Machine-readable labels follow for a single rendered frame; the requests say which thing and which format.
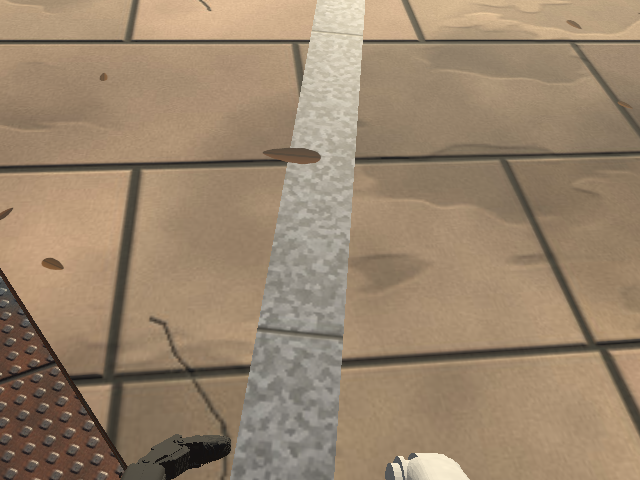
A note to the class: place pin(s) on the right robot thigh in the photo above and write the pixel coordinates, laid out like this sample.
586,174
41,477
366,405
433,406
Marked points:
424,466

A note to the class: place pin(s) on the left robot hand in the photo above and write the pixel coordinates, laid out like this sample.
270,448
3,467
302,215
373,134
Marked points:
175,455

